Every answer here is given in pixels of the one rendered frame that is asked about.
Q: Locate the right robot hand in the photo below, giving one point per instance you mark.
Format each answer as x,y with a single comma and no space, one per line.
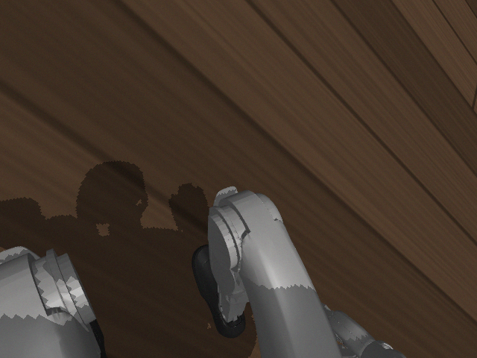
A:
348,332

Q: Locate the right robot arm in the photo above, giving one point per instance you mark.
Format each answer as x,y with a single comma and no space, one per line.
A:
381,349

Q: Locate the right robot foot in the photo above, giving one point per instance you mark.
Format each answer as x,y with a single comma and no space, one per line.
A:
208,289

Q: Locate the left robot foot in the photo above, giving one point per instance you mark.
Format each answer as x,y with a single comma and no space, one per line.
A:
99,337

